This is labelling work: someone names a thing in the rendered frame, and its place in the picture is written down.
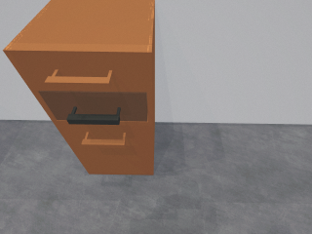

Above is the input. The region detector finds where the handle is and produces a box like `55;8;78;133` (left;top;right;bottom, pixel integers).
44;76;112;91
66;106;121;125
81;138;126;148

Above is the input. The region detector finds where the cabinet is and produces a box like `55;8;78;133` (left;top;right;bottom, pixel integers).
3;0;155;176

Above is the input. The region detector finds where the drawer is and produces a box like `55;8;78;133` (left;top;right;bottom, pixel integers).
38;91;148;122

